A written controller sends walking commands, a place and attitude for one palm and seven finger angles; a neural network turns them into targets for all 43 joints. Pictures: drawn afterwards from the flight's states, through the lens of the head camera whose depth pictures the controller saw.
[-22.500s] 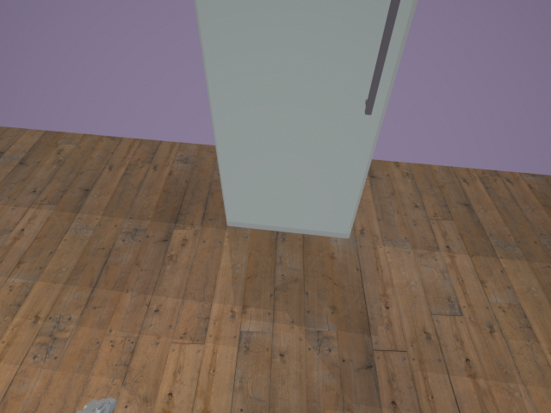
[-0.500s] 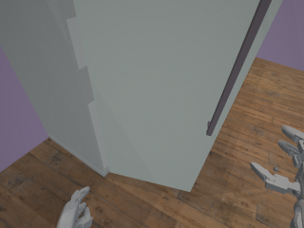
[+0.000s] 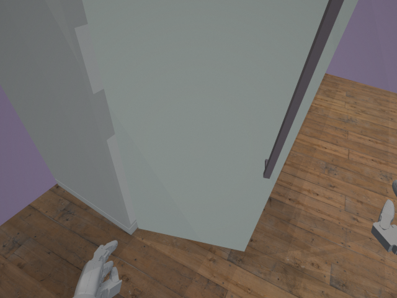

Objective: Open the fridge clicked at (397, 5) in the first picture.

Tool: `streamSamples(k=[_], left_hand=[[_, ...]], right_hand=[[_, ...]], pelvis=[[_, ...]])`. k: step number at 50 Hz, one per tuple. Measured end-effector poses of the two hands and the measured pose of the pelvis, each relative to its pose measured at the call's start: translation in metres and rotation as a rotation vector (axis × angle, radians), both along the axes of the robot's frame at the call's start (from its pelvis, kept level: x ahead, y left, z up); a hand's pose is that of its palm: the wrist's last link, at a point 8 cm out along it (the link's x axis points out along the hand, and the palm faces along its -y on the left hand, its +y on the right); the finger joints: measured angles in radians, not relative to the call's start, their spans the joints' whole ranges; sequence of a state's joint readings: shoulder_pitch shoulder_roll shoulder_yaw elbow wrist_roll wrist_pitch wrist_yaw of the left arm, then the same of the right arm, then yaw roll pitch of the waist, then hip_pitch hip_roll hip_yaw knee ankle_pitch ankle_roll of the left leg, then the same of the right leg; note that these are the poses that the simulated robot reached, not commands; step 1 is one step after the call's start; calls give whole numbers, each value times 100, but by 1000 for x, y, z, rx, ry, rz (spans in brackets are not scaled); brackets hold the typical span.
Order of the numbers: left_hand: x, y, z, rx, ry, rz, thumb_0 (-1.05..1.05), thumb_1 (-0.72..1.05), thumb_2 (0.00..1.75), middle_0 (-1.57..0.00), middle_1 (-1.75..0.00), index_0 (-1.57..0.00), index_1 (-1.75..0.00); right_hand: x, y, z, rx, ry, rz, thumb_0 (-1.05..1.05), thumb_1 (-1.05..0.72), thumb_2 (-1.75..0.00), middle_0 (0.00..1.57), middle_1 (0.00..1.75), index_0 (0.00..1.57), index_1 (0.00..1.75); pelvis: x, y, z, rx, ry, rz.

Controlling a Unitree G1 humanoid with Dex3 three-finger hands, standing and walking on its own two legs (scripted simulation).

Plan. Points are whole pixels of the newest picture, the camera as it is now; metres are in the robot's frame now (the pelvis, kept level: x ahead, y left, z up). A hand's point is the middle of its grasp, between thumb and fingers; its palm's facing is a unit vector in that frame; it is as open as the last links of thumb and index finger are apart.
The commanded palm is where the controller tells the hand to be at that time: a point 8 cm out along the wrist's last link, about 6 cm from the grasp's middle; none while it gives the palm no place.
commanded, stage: draw the hand back to the body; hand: right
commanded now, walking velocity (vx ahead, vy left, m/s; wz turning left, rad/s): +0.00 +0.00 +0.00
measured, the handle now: (292, 104) +0.48 -0.22 +0.18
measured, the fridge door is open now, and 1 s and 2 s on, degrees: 70 70 70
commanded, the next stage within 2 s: step back with the hand held close in 0.12 s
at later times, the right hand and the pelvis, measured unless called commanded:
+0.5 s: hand (384, 231) +0.18 -0.27 +0.16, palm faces +0.42 +0.78 -0.46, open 7.4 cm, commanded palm +0.12 -0.31 +0.17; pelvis -0.02 -0.01 +0.00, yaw +0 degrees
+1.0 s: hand out of the picture +0.10 -0.29 +0.16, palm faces +0.49 +0.74 -0.46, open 7.4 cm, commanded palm +0.03 -0.32 +0.17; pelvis -0.09 -0.01 -0.01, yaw -3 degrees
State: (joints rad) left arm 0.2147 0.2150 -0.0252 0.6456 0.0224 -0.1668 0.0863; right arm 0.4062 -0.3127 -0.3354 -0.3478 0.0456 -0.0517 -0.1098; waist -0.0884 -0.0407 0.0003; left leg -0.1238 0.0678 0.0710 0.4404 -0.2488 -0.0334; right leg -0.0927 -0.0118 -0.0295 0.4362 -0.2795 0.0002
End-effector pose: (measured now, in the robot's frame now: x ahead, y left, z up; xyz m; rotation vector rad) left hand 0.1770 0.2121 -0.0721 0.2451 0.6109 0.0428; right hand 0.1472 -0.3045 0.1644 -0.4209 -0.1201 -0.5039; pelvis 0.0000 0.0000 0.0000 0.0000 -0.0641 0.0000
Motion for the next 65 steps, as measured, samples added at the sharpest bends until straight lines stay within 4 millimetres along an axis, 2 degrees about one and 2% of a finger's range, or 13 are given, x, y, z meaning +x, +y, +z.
streamSamples(k=[14, 18, 22, 29, 39, 47, 51, 57, 61, 65], left_hand=[[-7, 6, -2, -4, 15, 14, 1, 90, 90, -20, -30, -21, -30], [-10, 10, -3, 8, 46, 27, 1, 90, 90, -20, -30, -21, -30], [-18, 15, -3, 18, 67, 64, 1, 90, 90, -20, -30, -21, -30], [-42, 18, -3, 32, 95, 120, 1, 90, 90, -20, -30, -20, -30], [-83, 12, -5, 42, 96, 106, 1, 90, 90, -20, -30, -20, -30], [-112, 10, -9, 64, 113, 98, 1, 90, 90, -20, -30, -21, -30], [-117, 10, -12, 63, 104, 78, 1, 90, 90, -20, -30, -21, -30], [-113, 11, -17, 56, 82, 32, 1, 90, 90, -20, -30, -21, -30], [-114, 9, -16, 72, 97, 19, 1, 90, 90, -20, -30, -21, -30], [-120, 3, -9, 85, 75, 43, 1, 90, 90, -20, -30, -21, -30]], right_hand=[[0, 4, 8, -22, -13, 15, 1, -89, -90, 21, 30, 21, 30], [0, -1, 21, -88, -65, 22, 1, -89, -90, 21, 30, 22, 30], [-4, 1, 21, -119, -42, 60, 1, -89, -90, 21, 30, 21, 30], [-23, -2, 13, -146, 23, 104, 1, -89, -90, 21, 30, 22, 30], [-59, -11, 12, -162, -63, 69, 1, -89, -90, 21, 30, 22, 30], [-80, -14, 9, -175, -110, 73, 1, -89, -90, 21, 30, 22, 30], [-92, -16, 12, -224, -130, 62, 1, -89, -90, 21, 30, 22, 30], [-112, -12, 16, -244, -160, 29, 1, -89, -90, 21, 30, 22, 30], [-117, -11, 13, -191, -189, 47, 1, -89, -90, 21, 30, 22, 30], [-122, -19, 10, -196, -184, 77, 1, -89, -90, 21, 30, 22, 30]], pelvis=[[-1, 3, 0, 4, -2, 0], [-7, 3, -1, 14, 30, -13], [-16, -2, -2, 12, 55, -9], [-34, -8, -3, 4, 65, 5], [-68, -9, -9, 15, 62, -4], [-85, -11, -12, 31, 61, -29], [-90, -7, -16, 25, 54, -64], [-99, -2, -20, 24, 50, -61], [-109, -6, -20, 23, 55, -70], [-120, -14, -21, 35, 54, -69]])
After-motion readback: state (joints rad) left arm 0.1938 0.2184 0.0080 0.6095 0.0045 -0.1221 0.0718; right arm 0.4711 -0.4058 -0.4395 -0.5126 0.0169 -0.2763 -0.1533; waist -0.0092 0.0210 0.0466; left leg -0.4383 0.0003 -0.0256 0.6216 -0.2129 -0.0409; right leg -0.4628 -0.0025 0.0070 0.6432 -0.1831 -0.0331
